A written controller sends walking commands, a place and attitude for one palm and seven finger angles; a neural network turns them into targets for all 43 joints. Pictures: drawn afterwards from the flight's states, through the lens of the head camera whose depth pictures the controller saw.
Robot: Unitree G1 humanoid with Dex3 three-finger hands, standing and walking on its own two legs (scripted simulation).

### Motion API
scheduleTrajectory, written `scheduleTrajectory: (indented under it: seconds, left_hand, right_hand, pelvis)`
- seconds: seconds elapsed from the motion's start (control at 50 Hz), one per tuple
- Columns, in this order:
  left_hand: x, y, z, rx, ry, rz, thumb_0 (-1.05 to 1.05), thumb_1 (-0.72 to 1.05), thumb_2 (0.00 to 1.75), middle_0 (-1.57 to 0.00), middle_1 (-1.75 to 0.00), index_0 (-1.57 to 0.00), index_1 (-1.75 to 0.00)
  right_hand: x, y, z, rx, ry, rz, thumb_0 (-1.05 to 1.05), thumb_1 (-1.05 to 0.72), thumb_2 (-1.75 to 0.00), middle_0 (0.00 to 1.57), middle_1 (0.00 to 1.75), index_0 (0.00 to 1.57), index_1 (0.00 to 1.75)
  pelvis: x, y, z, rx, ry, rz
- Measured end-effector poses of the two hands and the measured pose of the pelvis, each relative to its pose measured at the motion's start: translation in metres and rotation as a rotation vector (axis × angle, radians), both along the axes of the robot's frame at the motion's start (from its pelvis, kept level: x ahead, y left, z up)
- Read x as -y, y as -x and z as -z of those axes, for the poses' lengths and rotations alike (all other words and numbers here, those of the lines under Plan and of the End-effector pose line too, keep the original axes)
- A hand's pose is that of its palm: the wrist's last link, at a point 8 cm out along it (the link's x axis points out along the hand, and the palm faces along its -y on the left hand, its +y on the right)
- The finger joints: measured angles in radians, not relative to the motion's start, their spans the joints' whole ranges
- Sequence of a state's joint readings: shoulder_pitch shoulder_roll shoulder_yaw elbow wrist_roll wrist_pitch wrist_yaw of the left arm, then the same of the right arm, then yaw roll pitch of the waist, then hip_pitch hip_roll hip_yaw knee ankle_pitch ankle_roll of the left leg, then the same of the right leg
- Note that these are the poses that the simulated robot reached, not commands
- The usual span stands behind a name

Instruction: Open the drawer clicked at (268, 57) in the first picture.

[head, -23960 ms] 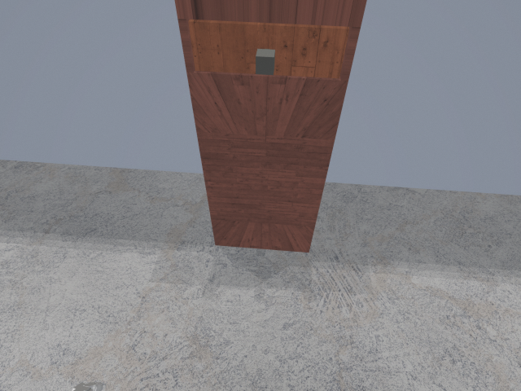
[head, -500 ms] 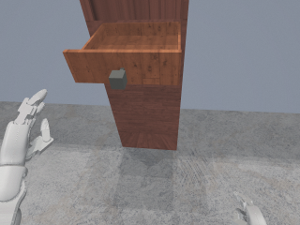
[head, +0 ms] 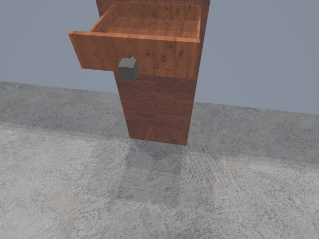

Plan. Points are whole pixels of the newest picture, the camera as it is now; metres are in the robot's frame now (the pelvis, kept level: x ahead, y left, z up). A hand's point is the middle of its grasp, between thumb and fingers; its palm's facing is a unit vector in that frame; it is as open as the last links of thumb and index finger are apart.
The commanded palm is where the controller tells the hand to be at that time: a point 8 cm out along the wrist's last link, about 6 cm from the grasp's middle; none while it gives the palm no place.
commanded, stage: let the arm hang, fingers relaxed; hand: left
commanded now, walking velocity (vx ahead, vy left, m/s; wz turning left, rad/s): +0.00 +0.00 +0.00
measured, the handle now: (130, 64) +0.56 +0.12 +0.14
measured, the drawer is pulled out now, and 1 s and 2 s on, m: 0.28 0.28 0.28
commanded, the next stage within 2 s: look to check the result in 0.50 s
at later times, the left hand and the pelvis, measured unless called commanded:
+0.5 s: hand out of the picture +0.05 +0.19 -0.17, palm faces +0.02 -0.97 -0.23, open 7.3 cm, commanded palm none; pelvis +0.01 +0.00 +0.00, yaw -1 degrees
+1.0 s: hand out of the picture +0.04 +0.18 -0.17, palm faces +0.02 -0.98 -0.21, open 7.4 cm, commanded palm none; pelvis +0.03 +0.00 +0.00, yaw -1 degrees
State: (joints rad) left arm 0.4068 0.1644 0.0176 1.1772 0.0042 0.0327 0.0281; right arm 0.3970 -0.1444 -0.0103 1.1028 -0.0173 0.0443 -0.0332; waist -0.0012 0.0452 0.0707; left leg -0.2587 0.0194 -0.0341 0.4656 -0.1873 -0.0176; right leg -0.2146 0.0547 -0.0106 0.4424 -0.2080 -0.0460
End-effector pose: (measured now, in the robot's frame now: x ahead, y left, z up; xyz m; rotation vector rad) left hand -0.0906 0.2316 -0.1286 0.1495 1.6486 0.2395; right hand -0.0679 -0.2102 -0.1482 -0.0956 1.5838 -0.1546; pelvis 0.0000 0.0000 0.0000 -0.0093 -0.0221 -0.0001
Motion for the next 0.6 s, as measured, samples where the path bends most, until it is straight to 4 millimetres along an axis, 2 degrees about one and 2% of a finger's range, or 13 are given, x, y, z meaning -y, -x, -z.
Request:
scheduleTrajectory:
  seconds: [0.08,0.22,0.3,0.42,0.6]
  left_hand:
    - [0.001,-0.028,0.004,0.08,-0.002,0.023,0.0,0.91,0.89,-0.2,-0.3,-0.2,-0.3]
    - [0.01,-0.097,0.01,0.273,0.02,0.07,0.0,0.91,0.89,-0.2,-0.3,-0.2,-0.3]
    - [0.004,-0.121,0.008,0.33,0.003,0.091,0.01,0.93,0.89,-0.2,-0.3,-0.2,-0.3]
    - [-0.001,-0.136,0.006,0.348,-0.001,0.105,0.0,0.92,0.89,-0.2,-0.3,-0.2,-0.3]
    - [-0.001,-0.127,0.008,0.279,0.011,0.096,0.0,0.91,0.89,-0.2,-0.3,-0.2,-0.3]
  right_hand:
    - [-0.008,-0.014,0.005,0.056,-0.02,0.01,0.01,-0.9,-0.9,0.2,0.3,0.2,0.3]
    - [-0.014,-0.046,0.008,0.17,-0.029,0.013,0.01,-0.9,-0.9,0.2,0.3,0.2,0.3]
    - [-0.01,-0.055,0.007,0.194,-0.016,0.012,0.01,-0.91,-0.9,0.2,0.3,0.2,0.3]
    - [-0.002,-0.056,0.004,0.181,0.006,0.013,0.01,-0.91,-0.9,0.2,0.3,0.2,0.3]
    - [0.004,-0.056,0.001,0.134,0.025,0.007,0.01,-0.91,-0.9,0.2,0.3,0.19,0.3]
  pelvis:
    - [-0.001,0.0,0.0,0.004,-0.003,0.003]
    - [-0.002,-0.002,0.0,0.01,-0.007,0.006]
    - [-0.001,-0.004,0.0,0.012,-0.008,0.007]
    - [-0.002,-0.007,-0.001,0.009,-0.008,0.008]
    - [-0.004,-0.014,-0.002,0.003,-0.008,0.009]
